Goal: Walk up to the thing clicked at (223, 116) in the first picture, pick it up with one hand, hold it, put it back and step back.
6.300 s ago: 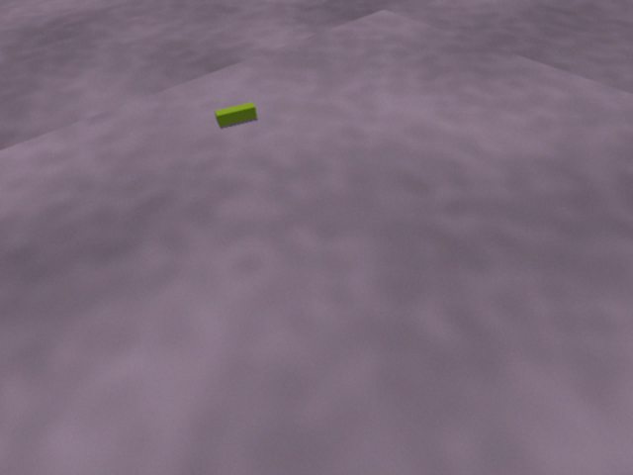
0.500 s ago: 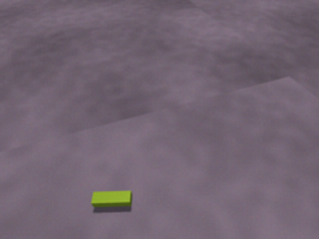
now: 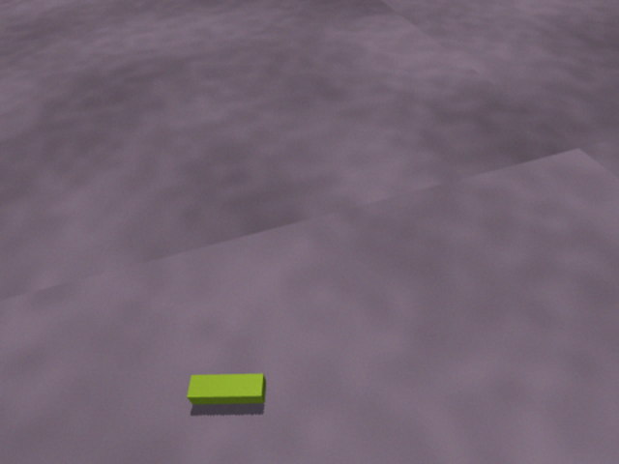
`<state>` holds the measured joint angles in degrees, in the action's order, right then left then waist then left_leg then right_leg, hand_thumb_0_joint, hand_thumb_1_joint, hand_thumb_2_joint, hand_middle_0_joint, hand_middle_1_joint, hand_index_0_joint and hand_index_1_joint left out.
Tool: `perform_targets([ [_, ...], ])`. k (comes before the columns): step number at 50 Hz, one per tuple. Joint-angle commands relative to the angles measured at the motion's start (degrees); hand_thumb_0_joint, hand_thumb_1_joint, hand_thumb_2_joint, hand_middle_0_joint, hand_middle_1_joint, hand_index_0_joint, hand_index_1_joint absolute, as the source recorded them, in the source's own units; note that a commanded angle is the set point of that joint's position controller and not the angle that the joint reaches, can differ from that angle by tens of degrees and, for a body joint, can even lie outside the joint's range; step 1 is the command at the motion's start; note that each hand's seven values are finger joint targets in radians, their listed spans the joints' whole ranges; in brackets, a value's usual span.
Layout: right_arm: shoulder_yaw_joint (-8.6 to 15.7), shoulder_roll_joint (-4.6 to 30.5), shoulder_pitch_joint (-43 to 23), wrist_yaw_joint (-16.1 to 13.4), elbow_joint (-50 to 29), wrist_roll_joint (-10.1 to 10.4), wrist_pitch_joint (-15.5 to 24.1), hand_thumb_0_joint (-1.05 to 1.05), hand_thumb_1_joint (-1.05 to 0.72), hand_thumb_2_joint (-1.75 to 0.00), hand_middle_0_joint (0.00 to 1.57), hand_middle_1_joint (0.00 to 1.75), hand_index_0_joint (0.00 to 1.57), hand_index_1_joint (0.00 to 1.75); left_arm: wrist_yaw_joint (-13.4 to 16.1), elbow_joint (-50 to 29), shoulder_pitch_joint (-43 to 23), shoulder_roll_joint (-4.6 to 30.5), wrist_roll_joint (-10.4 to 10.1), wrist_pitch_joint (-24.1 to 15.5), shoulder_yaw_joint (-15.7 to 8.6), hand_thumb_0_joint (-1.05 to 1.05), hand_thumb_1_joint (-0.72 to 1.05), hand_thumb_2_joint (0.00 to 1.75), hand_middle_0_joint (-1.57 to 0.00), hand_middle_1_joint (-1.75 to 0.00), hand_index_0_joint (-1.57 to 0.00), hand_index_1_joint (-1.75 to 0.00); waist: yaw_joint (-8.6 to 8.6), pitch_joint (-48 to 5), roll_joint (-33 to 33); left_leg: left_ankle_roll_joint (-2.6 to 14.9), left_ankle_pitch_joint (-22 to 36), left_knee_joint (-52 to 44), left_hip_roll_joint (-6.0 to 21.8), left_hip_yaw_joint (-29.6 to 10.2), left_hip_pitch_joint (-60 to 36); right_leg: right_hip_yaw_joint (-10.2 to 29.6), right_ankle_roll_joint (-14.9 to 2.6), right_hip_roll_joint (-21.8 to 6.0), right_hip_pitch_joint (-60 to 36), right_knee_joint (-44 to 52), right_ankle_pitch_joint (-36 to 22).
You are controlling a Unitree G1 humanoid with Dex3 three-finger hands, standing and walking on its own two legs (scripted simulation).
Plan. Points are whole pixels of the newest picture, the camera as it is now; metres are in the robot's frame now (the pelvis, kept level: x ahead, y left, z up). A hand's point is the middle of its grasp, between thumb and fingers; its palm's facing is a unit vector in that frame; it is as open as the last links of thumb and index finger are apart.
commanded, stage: walk up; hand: left
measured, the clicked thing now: (227, 389) +0.49 +0.32 -0.75
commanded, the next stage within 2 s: stand in 0.04 s
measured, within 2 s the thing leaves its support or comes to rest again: neither
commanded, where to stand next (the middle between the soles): +0.07 +0.01 m, yaw -2 degrees
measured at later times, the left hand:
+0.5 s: hand out of the picture +0.10 +0.24 -0.15, palm faces -0.01 -0.94 -0.34, open 7.4 cm
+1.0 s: hand out of the picture +0.09 +0.24 -0.15, palm faces +0.00 -0.94 -0.35, open 7.4 cm
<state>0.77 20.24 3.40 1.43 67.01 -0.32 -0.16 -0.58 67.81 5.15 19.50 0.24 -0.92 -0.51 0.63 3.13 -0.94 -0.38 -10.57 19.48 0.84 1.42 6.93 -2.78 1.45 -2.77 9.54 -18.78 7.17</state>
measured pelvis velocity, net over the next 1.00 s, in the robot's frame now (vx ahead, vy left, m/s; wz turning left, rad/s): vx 0.02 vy -0.02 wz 0.01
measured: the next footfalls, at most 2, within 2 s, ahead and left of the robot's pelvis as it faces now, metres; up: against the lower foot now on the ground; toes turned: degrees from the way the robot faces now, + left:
none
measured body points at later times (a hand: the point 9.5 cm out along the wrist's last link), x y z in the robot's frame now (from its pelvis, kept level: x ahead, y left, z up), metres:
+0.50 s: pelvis +0.02 -0.01 +0.00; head +0.02 -0.01 +0.45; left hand +0.10 +0.29 -0.13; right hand +0.09 -0.31 -0.13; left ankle +0.00 +0.12 -0.75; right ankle +0.03 -0.13 -0.75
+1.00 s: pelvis +0.02 -0.02 +0.00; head +0.03 -0.02 +0.45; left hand +0.09 +0.29 -0.13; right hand +0.10 -0.32 -0.14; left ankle +0.00 +0.12 -0.75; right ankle +0.03 -0.13 -0.75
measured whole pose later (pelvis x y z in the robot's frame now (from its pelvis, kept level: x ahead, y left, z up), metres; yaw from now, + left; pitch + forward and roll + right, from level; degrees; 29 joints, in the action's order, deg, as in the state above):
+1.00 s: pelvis +0.02 -0.02 +0.00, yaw +1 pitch -2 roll +0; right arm 0.1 20.4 5.4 0.8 65.8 -0.8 0.5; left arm -0.5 66.2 5.4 19.8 0.3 -0.5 -0.5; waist -0.2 2.2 -0.9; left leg -1.9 -11.3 17.9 2.3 0.4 4.7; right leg -3.9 0.1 -1.4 7.6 -18.5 9.0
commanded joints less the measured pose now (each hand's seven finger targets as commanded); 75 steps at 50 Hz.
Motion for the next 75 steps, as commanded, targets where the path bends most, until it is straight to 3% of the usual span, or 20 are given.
perform_targets([
  [1, 2.1, 12.5, -2.9, -1.1, -3.5, 0.1, 1.1, 0.00, -0.90, -0.90, 0.20, 0.30, 0.20, 0.30, 1.0, -4.1, -3.2, 12.7, 0.2, -1.3, -2.0, 0.00, 0.90, 0.90, -0.20, -0.30, -0.20, -0.30, -0.17, -6.5, 1.5, 1.73, 4.9, -4.1, 6.6, -5.6, -0.1, 5.4, -1.51, -6.0, -3.6, 2.8, -4.2],
  [2, 1.9, 11.3, -2.8, -1.2, -4.1, -0.3, 1.4, 0.00, -0.90, -0.90, 0.20, 0.30, 0.20, 0.30, 1.1, -4.0, -3.0, 12.7, 0.4, -1.2, -1.9, 0.00, 0.90, 0.90, -0.20, -0.30, -0.20, -0.30, -0.72, -7.3, 2.3, 1.28, 6.6, -4.9, 7.3, -6.3, -0.1, 4.9, -1.52, -5.5, -4.1, 2.0, -3.3],
  [11, 1.7, 11.6, -1.8, -1.5, -4.1, -0.3, 1.7, 0.00, -0.90, -0.90, 0.20, 0.30, 0.20, 0.30, 1.1, -4.7, -3.0, 13.0, 0.4, -1.0, -2.1, 0.00, 0.90, 0.90, -0.20, -0.30, -0.20, -0.30, -0.64, -4.7, 0.5, 0.72, 4.5, -5.4, 6.7, -6.0, 2.0, 5.1, -1.50, -5.6, -4.0, 3.0, -1.4],
  [24, 1.8, 12.3, -1.7, -1.7, -4.4, -0.2, 1.8, 0.00, -0.90, -0.90, 0.20, 0.30, 0.20, 0.30, 1.0, -5.3, -3.4, 12.6, 0.2, -1.0, -2.0, 0.00, 0.90, 0.90, -0.20, -0.30, -0.20, -0.30, -0.60, -5.6, 0.3, 0.60, 7.8, -4.4, 7.2, -5.7, 0.3, 5.1, -1.80, -5.8, -4.6, 3.1, -4.6],
  [30, 1.5, 11.9, -0.9, -1.7, -4.4, -0.2, 1.8, 0.00, -0.90, -0.90, 0.20, 0.30, 0.20, 0.30, 0.9, -5.2, -3.7, 13.0, 0.1, -1.1, -2.1, 0.00, 0.90, 0.90, -0.20, -0.30, -0.20, -0.30, -0.92, -6.3, 1.4, 0.60, 10.6, -4.1, 7.2, -5.1, -0.4, 5.1, -1.83, -6.1, -6.2, 2.6, -8.9],
  [43, 1.3, 12.0, -0.9, -1.7, -4.6, -0.2, 1.6, 0.00, -0.90, -0.90, 0.20, 0.30, 0.20, 0.30, 1.0, -5.3, -3.1, 13.2, 0.2, -0.8, -2.1, 0.00, 0.90, 0.90, -0.20, -0.30, -0.20, -0.30, -0.60, -4.2, 0.9, 0.57, 5.5, -4.9, 7.1, -5.4, 0.1, 5.2, -1.86, -5.6, -4.1, 3.7, -2.5],
  [47, 1.4, 12.2, -0.6, -1.7, -4.6, -0.2, 1.8, 0.00, -0.90, -0.90, 0.20, 0.30, 0.20, 0.30, 0.9, -5.3, -2.5, 13.1, 0.2, -0.9, -2.0, 0.00, 0.90, 0.90, -0.20, -0.30, -0.20, -0.30, -0.62, -5.5, 1.1, 0.59, 8.3, -4.5, 7.4, -5.5, -1.1, 5.2, -2.10, -5.7, -4.7, 3.3, -5.6],
  [53, 1.3, 12.1, -0.4, -1.7, -4.6, -0.3, 1.5, 0.00, -0.90, -0.90, 0.20, 0.30, 0.20, 0.30, 1.0, -5.4, -2.6, 13.2, 0.1, -0.9, -2.0, 0.00, 0.90, 0.90, -0.20, -0.30, -0.20, -0.30, -0.61, -4.8, 1.0, 0.68, 6.5, -4.4, 7.1, -5.3, 0.0, 5.3, -1.93, -5.6, -4.7, 3.7, -3.3],
  [56, 1.2, 12.1, 0.1, -1.7, -4.8, -0.3, 1.6, 0.00, -0.90, -0.90, 0.20, 0.30, 0.20, 0.30, 1.0, -5.6, -2.8, 13.2, 0.2, -0.9, -2.0, 0.00, 0.90, 0.90, -0.20, -0.30, -0.20, -0.30, -0.78, -5.3, 1.0, 0.71, 7.8, -4.1, 7.1, -5.0, 0.0, 5.5, -2.16, -6.0, -5.7, 3.5, -7.1],
  [61, 1.2, 12.0, 0.0, -1.7, -4.8, -0.2, 1.6, 0.00, -0.90, -0.90, 0.20, 0.30, 0.20, 0.30, 1.0, -5.5, -2.4, 13.4, 0.1, -0.9, -2.0, 0.00, 0.90, 0.90, -0.20, -0.30, -0.20, -0.30, -0.64, -5.1, 1.6, 0.68, 8.3, -4.3, 7.4, -5.3, -0.9, 4.9, -2.14, -5.6, -5.0, 3.2, -5.7],
  [65, 1.2, 12.1, 0.3, -1.7, -4.9, -0.4, 1.5, 0.00, -0.90, -0.90, 0.20, 0.30, 0.20, 0.30, 1.0, -5.6, -2.4, 13.3, 0.3, -0.8, -2.0, 0.00, 0.90, 0.90, -0.20, -0.30, -0.20, -0.30, -0.64, -4.3, 1.2, 0.71, 5.4, -4.7, 7.1, -5.2, 0.2, 5.1, -2.11, -5.5, -4.4, 3.7, -2.7],
  [75, 1.1, 12.2, 0.6, -1.8, -5.0, -0.3, 1.6, 0.00, -0.90, -0.90, 0.20, 0.30, 0.20, 0.30, 0.9, -5.6, -2.4, 13.2, 0.1, -0.8, -2.0, 0.00, 0.90, 0.90, -0.20, -0.30, -0.20, -0.30, -0.54, -4.8, 0.7, 0.67, 7.4, -4.6, 7.3, -5.1, -0.2, 5.3, -2.35, -5.7, -5.2, 3.2, -5.5],
])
